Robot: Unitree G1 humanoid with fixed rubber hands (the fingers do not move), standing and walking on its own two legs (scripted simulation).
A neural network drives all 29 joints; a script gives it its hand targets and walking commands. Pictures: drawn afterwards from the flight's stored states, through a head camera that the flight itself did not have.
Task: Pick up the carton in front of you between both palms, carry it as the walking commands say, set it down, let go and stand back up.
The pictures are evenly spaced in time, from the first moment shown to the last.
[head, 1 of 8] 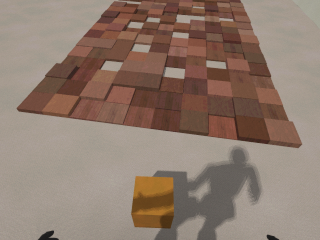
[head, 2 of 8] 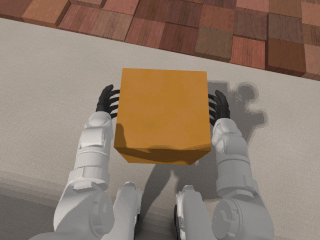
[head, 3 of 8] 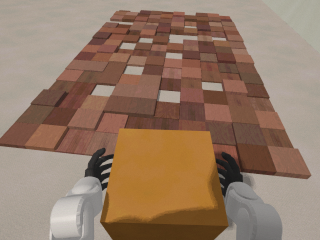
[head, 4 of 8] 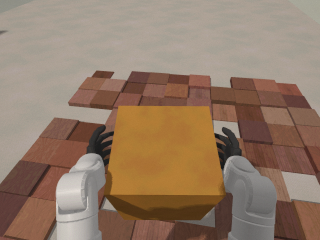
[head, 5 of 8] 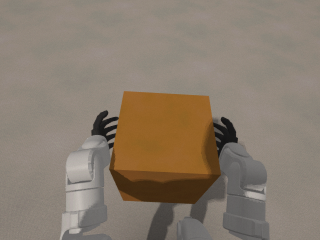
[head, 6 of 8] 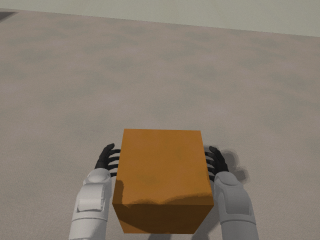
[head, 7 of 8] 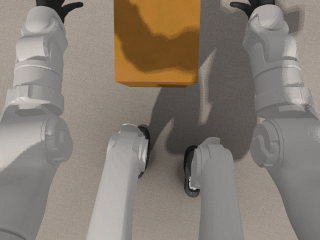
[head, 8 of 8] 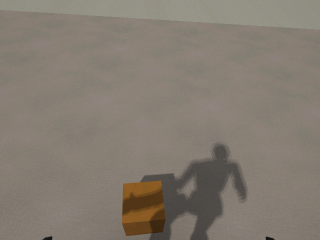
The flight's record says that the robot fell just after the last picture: no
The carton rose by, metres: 0.78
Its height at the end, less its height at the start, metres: +0.00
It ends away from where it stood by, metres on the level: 6.52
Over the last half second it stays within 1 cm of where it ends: yes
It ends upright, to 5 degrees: yes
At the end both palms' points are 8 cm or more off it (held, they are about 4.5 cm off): yes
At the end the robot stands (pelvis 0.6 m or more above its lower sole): yes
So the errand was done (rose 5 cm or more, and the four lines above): yes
